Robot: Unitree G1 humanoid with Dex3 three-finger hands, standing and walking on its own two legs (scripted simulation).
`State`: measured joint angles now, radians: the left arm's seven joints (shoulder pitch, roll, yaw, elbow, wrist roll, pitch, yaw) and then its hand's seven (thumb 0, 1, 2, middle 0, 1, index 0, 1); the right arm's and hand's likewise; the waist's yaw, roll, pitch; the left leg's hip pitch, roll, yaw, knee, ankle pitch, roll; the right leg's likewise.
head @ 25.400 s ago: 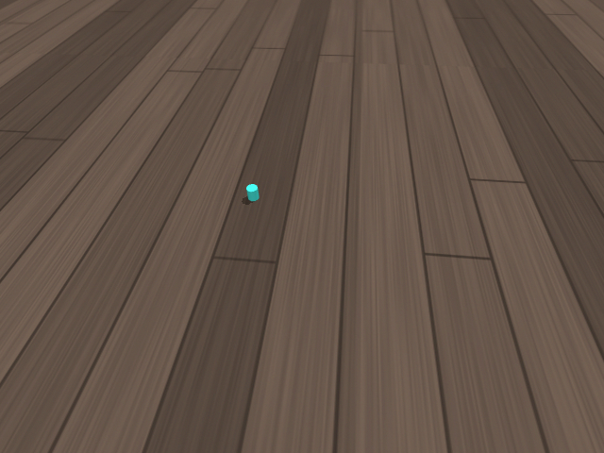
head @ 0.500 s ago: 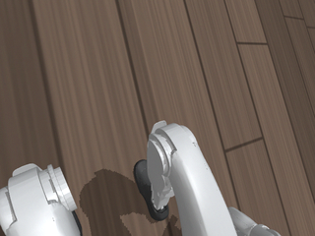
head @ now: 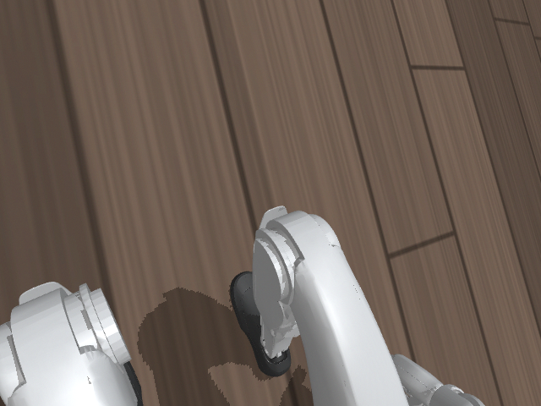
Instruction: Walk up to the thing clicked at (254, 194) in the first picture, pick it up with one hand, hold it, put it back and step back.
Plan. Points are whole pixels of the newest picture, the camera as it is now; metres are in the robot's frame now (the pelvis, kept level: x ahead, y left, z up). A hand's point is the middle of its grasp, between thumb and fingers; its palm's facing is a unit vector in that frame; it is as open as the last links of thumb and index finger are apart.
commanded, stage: withdraw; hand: left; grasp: from above
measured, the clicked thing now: out of the picture +0.43 +0.33 -0.26
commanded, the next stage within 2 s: home in 0.96 s
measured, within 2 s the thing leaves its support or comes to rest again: neither
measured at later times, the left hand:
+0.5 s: hand out of the picture +0.43 +0.34 -0.10, palm faces -0.35 -0.08 -0.93, open 13.9 cm
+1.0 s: hand out of the picture +0.40 +0.33 -0.13, palm faces -0.46 -0.11 -0.88, open 13.4 cm
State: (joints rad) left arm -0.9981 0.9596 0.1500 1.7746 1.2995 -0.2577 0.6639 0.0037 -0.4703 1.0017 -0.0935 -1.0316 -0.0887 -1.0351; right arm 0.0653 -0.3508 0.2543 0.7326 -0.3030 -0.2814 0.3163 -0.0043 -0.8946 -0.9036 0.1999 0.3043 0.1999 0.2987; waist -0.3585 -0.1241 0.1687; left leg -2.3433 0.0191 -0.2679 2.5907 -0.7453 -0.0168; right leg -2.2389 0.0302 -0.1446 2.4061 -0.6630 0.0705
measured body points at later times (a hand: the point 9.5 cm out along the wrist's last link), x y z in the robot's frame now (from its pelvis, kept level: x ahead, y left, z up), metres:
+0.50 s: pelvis +0.00 +0.00 +0.04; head +0.21 +0.08 +0.43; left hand +0.44 +0.34 -0.05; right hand +0.11 -0.26 -0.07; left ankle +0.06 +0.13 -0.26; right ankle +0.11 -0.13 -0.26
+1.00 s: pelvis -0.02 -0.01 +0.04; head +0.21 +0.09 +0.42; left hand +0.42 +0.34 -0.08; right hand +0.07 -0.29 -0.05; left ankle +0.06 +0.13 -0.26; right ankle +0.11 -0.13 -0.26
